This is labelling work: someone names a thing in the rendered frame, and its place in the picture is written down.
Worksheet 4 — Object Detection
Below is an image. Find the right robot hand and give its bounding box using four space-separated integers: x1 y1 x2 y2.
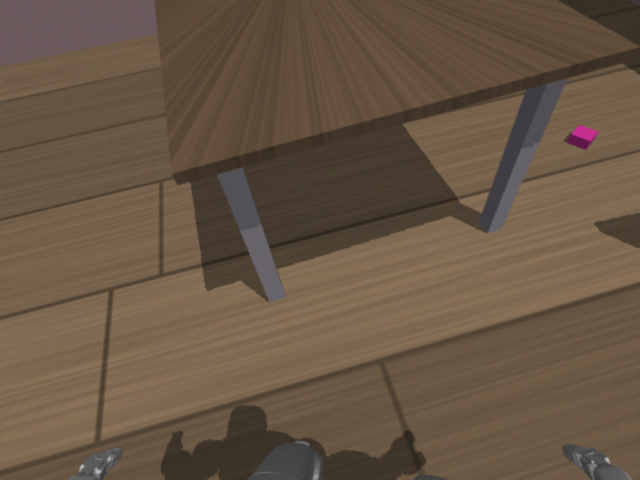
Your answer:
562 444 632 480

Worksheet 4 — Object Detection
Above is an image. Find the small box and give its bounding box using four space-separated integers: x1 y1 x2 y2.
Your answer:
567 125 598 150

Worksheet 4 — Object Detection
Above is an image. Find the left robot hand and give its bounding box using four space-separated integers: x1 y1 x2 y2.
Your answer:
68 447 122 480

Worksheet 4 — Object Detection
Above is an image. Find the table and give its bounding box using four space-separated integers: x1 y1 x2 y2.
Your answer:
155 0 640 303

